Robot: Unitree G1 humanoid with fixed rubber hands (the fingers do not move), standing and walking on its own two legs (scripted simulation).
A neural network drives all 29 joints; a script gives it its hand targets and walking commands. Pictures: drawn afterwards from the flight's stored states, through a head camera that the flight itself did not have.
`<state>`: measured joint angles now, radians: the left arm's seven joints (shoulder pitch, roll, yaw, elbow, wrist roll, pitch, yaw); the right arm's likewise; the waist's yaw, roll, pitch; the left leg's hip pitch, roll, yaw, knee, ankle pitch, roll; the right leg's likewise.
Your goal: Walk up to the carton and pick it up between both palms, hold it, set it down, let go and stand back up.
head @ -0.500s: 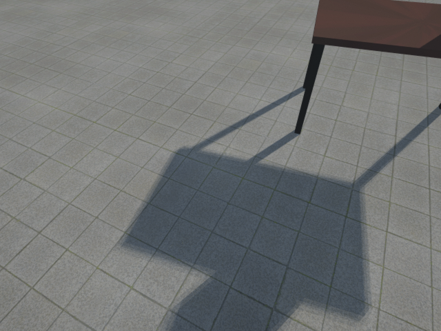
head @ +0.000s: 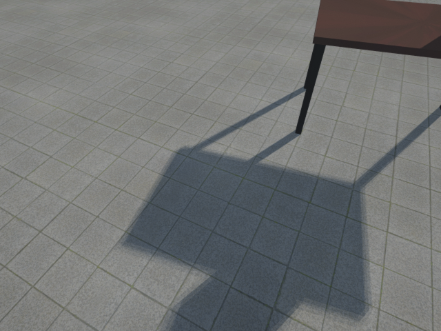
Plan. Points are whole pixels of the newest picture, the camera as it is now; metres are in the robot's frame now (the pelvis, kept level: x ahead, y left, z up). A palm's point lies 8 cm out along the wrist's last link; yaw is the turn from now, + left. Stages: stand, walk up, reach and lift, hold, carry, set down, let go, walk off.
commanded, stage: walk up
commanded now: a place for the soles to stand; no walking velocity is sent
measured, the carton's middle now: out of the picture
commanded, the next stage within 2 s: none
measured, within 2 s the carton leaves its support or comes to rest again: neither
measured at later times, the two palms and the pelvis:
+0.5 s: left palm (168, 274) +0.26 +0.14 -0.10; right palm out of the picture +0.09 -0.49 -0.12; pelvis +0.09 -0.14 -0.03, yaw -14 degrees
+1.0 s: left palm (233, 179) +0.52 -0.01 -0.11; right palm out of the picture +0.14 -0.54 -0.07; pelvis +0.28 -0.24 -0.02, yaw -25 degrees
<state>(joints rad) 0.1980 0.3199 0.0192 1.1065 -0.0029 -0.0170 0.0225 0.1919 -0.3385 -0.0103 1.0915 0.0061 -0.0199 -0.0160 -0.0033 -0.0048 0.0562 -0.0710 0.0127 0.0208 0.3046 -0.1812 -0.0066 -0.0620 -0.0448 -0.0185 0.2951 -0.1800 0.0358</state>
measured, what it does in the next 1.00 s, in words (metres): walks ahead, turning right: right foot, then left foot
